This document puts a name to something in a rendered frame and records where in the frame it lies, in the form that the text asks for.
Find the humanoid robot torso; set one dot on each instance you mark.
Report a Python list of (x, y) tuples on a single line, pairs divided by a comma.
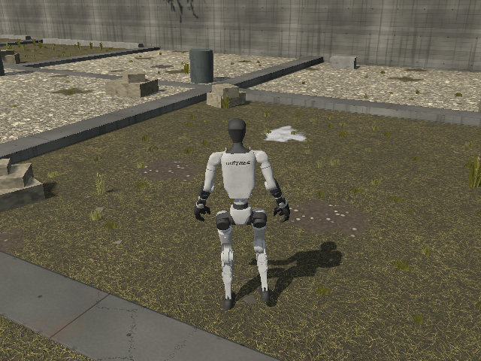
[(239, 178)]

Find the robot left forearm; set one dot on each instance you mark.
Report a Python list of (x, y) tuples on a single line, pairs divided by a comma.
[(203, 196)]

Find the robot right hand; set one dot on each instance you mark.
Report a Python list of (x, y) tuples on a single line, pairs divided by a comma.
[(284, 210)]

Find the robot right forearm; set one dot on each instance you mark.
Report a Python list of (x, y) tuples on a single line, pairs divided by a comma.
[(278, 196)]

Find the robot right upper arm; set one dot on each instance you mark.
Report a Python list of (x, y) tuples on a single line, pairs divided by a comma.
[(266, 168)]

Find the robot left thigh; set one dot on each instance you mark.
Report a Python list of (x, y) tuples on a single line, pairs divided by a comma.
[(223, 224)]

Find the robot left hand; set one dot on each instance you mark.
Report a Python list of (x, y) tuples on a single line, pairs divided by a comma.
[(197, 212)]

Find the robot left upper arm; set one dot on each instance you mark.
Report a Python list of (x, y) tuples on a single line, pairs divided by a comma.
[(215, 159)]

